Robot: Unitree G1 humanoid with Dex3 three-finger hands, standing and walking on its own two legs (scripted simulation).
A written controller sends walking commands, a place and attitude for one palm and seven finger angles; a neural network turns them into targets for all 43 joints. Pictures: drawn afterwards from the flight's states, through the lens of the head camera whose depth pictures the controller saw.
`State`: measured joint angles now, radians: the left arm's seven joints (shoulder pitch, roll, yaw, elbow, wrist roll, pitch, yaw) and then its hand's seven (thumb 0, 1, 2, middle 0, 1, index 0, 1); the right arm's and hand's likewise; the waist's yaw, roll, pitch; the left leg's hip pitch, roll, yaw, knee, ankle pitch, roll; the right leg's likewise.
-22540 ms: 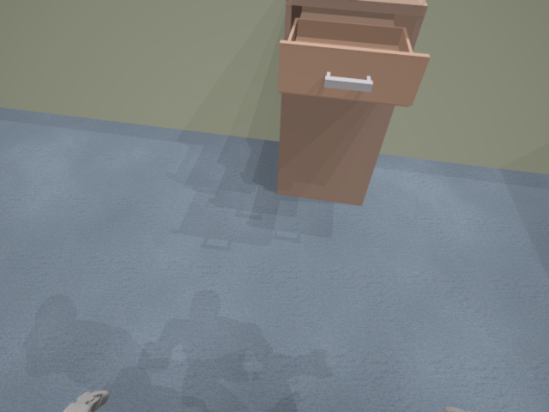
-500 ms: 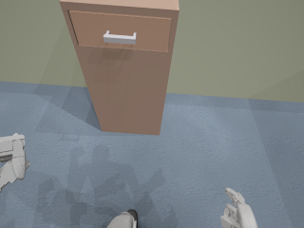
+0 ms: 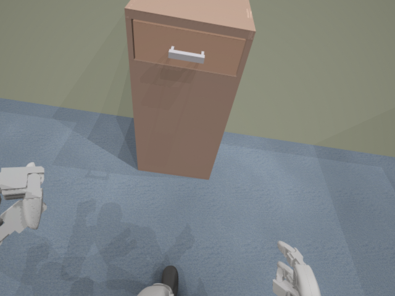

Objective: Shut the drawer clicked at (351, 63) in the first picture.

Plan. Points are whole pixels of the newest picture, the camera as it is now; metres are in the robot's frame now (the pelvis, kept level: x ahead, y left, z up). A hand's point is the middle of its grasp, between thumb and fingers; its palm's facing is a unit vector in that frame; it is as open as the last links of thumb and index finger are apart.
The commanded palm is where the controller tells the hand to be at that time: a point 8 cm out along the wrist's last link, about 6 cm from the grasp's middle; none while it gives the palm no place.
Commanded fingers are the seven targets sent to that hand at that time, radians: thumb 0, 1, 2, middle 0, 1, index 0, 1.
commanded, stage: stop stepping back and stand still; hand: left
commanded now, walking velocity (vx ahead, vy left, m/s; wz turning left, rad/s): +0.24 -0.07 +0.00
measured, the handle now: (187, 53) +0.87 +0.10 +0.05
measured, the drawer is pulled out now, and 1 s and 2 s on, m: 0.00 0.00 0.00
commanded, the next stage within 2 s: let the arm hang, fingers relaxed in 1.60 s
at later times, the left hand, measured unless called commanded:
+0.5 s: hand out of the picture +0.15 +0.26 +0.20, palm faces +0.26 -0.80 -0.54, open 3.2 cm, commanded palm +0.11 +0.30 +0.18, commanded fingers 0.00 0.90 0.90 -1.40 -1.60 -1.40 -1.60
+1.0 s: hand (89, 186) +0.22 +0.19 +0.17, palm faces +0.30 -0.78 -0.54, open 3.2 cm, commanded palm +0.16 +0.23 +0.18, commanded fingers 0.00 0.90 0.90 -1.40 -1.60 -1.40 -1.60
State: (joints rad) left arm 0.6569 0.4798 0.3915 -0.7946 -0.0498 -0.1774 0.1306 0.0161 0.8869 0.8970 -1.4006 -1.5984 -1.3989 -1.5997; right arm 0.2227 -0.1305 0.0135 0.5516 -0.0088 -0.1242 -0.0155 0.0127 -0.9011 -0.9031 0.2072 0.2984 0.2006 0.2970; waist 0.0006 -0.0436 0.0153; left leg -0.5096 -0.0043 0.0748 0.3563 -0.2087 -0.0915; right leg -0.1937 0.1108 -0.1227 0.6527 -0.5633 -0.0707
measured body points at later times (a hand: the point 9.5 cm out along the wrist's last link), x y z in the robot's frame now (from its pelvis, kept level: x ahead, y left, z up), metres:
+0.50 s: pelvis -0.04 +0.03 +0.02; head -0.03 +0.06 +0.47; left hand +0.13 +0.30 +0.22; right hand +0.05 -0.19 -0.07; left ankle -0.02 +0.15 -0.73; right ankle -0.04 -0.09 -0.67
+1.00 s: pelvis +0.01 -0.03 +0.00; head +0.04 -0.06 +0.45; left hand +0.20 +0.23 +0.20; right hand +0.17 -0.27 -0.10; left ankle +0.02 +0.11 -0.71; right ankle -0.07 -0.09 -0.73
